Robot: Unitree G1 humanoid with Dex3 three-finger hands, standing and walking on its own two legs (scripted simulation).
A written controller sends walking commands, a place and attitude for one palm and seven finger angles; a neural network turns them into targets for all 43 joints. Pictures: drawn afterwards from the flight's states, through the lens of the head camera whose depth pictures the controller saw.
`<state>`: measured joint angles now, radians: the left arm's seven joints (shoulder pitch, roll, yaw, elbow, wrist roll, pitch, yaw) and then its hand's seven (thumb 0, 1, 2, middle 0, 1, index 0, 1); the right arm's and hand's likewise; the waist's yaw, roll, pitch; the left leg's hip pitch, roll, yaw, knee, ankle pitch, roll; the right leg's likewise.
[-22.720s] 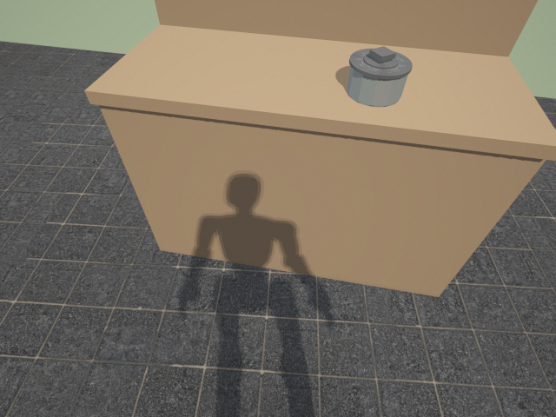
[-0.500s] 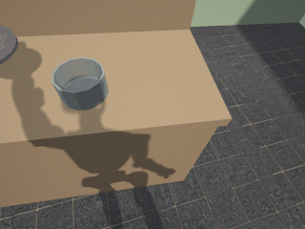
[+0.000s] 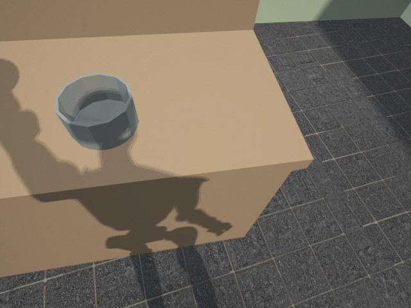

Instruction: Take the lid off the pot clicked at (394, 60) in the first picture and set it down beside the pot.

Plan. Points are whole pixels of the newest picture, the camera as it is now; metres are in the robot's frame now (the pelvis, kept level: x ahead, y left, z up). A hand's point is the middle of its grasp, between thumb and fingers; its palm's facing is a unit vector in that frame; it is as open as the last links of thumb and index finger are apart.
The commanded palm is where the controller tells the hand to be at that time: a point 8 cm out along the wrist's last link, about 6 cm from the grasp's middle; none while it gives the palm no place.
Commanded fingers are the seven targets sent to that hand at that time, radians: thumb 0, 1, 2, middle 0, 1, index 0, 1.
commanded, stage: move the lid sideways beside the pot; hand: left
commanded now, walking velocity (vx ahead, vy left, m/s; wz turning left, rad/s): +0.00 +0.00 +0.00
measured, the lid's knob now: out of the picture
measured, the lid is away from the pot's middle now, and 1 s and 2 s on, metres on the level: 0.23 0.24 0.23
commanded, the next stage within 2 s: lower the lid onto the table in 0.90 s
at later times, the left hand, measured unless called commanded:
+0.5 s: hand out of the picture +0.43 +0.40 +0.26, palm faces -0.25 -0.27 -0.93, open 8.7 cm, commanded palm +0.48 +0.42 +0.34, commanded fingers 0.00 0.61 0.93 -0.75 -1.18 -0.67 -1.11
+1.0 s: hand out of the picture +0.43 +0.41 +0.26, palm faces -0.25 -0.28 -0.93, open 8.7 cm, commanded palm +0.49 +0.42 +0.34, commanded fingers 0.00 0.61 0.93 -0.75 -1.18 -0.67 -1.11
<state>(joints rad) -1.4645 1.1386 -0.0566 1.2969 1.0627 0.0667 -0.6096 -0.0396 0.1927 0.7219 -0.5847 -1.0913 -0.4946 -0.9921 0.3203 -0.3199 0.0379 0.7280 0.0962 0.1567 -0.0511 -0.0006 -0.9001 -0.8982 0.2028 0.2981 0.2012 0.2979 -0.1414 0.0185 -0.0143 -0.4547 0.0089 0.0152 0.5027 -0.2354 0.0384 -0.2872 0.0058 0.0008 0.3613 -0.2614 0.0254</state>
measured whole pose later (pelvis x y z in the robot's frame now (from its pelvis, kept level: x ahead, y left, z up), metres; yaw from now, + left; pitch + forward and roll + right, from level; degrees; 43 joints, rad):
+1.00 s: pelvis +0.00 +0.00 +0.00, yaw +0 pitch +12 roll -2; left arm -1.54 1.13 -0.14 1.33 1.06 0.12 -0.61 -0.04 0.19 0.72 -0.58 -1.09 -0.49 -0.99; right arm 0.36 -0.33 0.04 0.74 0.10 0.14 -0.06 0.00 -0.90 -0.90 0.20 0.30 0.20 0.30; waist -0.14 0.02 0.00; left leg -0.48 0.01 0.01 0.51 -0.23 0.04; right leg -0.30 0.01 -0.01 0.36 -0.26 0.03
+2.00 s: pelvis -0.01 +0.01 -0.01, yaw +0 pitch +13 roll -3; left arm -1.47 1.10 -0.10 1.42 1.04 0.10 -0.57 -0.04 0.20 0.72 -0.58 -1.09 -0.49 -0.99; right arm 0.38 -0.32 0.06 0.74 0.10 0.11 -0.08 0.00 -0.90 -0.90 0.20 0.30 0.20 0.30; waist -0.18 0.02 -0.01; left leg -0.56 0.01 0.00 0.60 -0.26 0.05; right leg -0.38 0.01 -0.01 0.44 -0.29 0.03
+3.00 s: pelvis -0.02 +0.02 -0.02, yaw +0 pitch +16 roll -5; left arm -1.37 1.12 -0.06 1.43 1.04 -0.01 -0.52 -0.04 0.21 0.72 -0.58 -1.09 -0.48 -0.99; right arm 0.41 -0.32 0.07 0.73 0.10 0.12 -0.10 0.00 -0.90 -0.90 0.20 0.30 0.20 0.30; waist -0.19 0.02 -0.03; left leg -0.70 0.02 -0.01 0.73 -0.30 0.06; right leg -0.51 0.02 -0.02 0.56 -0.32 0.05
